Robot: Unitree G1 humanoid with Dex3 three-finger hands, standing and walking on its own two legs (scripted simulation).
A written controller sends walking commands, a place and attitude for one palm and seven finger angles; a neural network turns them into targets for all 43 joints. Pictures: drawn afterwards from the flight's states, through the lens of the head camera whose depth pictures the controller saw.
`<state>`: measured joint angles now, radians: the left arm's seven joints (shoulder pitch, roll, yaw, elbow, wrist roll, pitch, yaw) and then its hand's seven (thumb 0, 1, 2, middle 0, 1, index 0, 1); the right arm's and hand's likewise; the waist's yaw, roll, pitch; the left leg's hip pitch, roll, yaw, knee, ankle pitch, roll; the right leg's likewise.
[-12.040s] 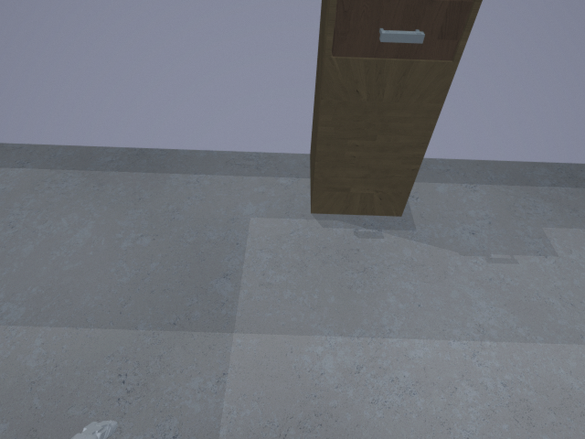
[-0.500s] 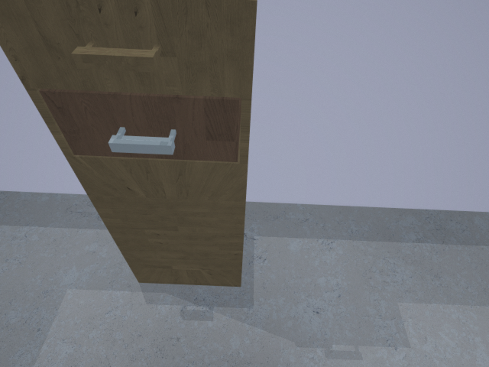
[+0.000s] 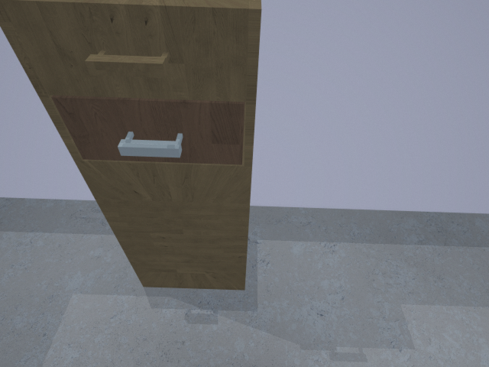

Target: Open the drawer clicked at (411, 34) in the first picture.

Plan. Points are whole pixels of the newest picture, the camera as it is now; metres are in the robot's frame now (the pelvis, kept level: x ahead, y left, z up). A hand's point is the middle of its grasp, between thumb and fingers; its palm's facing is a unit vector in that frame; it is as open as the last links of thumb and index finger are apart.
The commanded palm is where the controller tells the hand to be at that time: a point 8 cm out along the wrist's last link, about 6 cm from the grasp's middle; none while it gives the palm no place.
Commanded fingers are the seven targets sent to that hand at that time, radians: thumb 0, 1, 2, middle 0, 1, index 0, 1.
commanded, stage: look again from close up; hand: left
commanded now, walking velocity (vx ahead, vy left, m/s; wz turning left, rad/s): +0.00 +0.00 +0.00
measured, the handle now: (152, 142) +0.53 +0.24 +0.06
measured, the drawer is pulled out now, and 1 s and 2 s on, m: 0.00 0.00 0.00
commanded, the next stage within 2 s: raise the hand with hooked fingers in 0.50 s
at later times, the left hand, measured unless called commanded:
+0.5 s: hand out of the picture +0.00 +0.20 -0.18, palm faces +0.04 -0.98 -0.19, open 7.3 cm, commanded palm none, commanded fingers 0.00 0.90 0.90 -0.20 -0.30 -0.20 -0.30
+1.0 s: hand (124, 337) +0.18 +0.21 -0.04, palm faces -0.03 -0.30 -0.95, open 8.4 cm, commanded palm +0.14 +0.25 +0.01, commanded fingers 0.00 0.41 0.69 -0.23 -0.62 -0.23 -0.62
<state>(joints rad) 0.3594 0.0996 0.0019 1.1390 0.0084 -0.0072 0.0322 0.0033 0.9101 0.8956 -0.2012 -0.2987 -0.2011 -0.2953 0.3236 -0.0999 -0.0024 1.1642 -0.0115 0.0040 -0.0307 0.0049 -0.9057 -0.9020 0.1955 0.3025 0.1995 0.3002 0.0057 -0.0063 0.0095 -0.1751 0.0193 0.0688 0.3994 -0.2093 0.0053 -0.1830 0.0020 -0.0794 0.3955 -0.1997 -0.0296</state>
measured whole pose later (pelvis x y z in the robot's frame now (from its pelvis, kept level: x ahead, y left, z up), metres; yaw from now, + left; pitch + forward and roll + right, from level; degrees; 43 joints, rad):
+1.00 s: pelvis -0.02 +0.01 -0.03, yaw -1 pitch +5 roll +3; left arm 0.42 0.27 -0.10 0.01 0.95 -0.02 0.36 0.00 0.64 0.78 -0.22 -0.47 -0.22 -0.47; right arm 0.11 -0.26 -0.03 0.54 -0.02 -0.01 0.03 0.02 -0.91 -0.90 0.20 0.30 0.20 0.30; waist 0.06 -0.01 -0.09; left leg -0.44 -0.02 0.11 0.67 -0.32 0.03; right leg -0.51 0.02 0.07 0.76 -0.34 -0.03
